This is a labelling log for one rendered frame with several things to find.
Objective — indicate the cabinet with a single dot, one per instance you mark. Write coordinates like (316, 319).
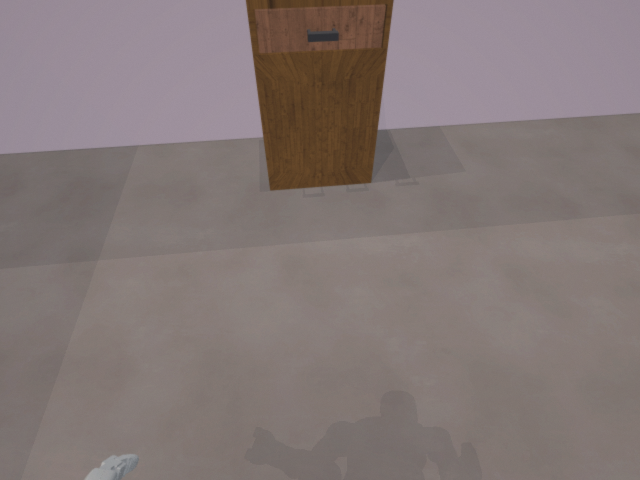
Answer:
(319, 109)

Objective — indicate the drawer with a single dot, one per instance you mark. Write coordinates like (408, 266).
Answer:
(285, 29)

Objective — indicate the handle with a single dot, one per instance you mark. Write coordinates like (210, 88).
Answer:
(319, 36)

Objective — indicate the left robot hand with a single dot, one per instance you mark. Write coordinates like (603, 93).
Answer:
(114, 468)

